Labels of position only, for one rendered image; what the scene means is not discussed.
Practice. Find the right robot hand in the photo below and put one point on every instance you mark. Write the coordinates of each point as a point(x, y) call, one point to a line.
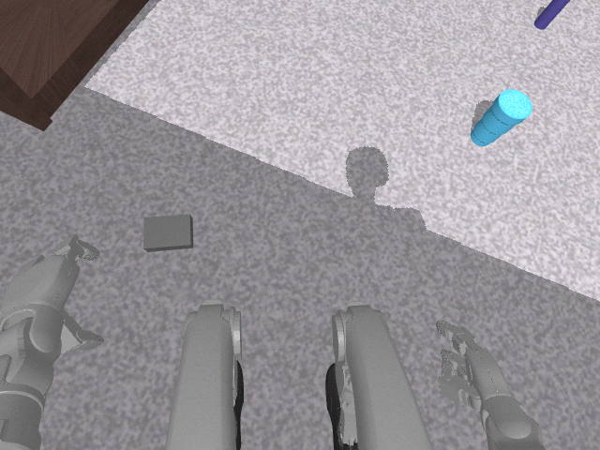
point(478, 375)

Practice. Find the left robot arm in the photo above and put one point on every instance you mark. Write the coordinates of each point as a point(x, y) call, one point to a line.
point(30, 342)

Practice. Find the right robot foot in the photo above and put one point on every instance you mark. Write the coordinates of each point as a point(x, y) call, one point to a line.
point(333, 407)

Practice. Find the left robot hand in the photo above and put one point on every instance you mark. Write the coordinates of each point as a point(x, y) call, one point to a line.
point(49, 282)

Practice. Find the right robot arm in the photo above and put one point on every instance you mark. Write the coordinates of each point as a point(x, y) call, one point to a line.
point(508, 425)

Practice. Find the bookshelf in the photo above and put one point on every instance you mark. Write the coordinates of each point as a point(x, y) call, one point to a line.
point(48, 46)

